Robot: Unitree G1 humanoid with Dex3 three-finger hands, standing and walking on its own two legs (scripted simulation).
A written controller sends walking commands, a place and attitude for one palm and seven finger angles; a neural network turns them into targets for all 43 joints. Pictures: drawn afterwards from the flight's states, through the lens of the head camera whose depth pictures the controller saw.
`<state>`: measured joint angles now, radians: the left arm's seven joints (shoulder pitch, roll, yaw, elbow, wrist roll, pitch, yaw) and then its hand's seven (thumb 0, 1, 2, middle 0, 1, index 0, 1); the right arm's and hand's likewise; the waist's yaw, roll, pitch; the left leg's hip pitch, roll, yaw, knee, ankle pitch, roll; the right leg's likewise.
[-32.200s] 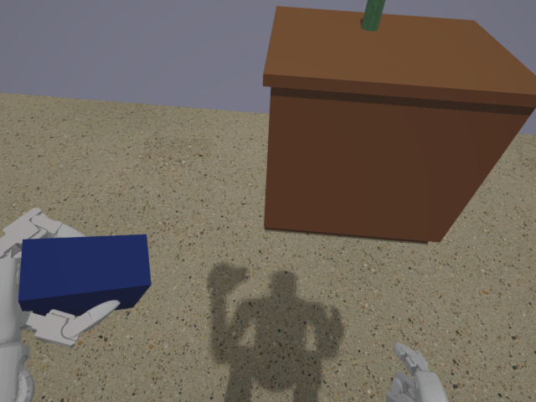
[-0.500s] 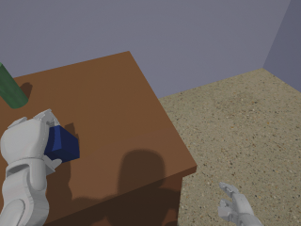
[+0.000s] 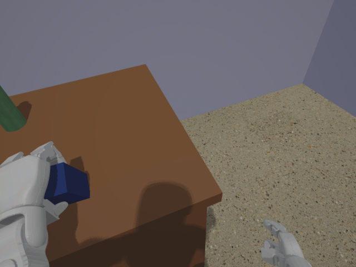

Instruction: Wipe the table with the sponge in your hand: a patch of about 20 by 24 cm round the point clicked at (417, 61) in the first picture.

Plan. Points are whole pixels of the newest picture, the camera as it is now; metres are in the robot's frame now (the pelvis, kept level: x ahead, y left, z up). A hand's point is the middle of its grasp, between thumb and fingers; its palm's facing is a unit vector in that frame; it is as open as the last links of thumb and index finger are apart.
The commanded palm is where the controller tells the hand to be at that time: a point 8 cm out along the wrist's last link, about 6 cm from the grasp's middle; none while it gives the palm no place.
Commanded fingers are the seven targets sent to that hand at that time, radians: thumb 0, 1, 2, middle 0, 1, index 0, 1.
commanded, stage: slide across to the third lane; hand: left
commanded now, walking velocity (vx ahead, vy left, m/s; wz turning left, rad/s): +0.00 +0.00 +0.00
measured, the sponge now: (54, 191) +0.22 +0.30 +0.10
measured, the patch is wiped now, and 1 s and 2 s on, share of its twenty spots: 0.90 0.95 0.95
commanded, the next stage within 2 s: wipe forward along the third lane in 1.76 s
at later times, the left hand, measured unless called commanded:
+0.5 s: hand (55, 185) +0.21 +0.26 +0.15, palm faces +0.28 -0.13 -0.95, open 9.6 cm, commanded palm +0.18 +0.22 +0.18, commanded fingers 0.00 0.10 1.30 -1.20 -1.60 -1.20 -1.60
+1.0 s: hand (73, 177) +0.23 +0.24 +0.15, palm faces +0.21 -0.11 -0.97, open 9.5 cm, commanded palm +0.19 +0.20 +0.18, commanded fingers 0.00 0.10 1.30 -1.20 -1.60 -1.20 -1.60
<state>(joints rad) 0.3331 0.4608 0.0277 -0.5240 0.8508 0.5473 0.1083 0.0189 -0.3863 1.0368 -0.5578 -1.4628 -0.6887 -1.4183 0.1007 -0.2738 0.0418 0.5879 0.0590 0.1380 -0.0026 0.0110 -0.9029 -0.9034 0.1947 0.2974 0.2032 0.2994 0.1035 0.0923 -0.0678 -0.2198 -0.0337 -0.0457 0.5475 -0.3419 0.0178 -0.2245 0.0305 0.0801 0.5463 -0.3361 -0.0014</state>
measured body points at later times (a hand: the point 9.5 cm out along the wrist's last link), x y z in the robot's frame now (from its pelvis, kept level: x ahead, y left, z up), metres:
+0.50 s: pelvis -0.01 +0.00 +0.00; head -0.03 -0.05 +0.45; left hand +0.19 +0.26 +0.20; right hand +0.24 -0.18 -0.08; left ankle -0.03 +0.11 -0.73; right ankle -0.03 -0.13 -0.73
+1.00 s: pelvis -0.03 -0.01 +0.01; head -0.04 -0.06 +0.45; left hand +0.21 +0.24 +0.20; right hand +0.23 -0.18 -0.08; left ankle -0.03 +0.11 -0.73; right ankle -0.03 -0.13 -0.73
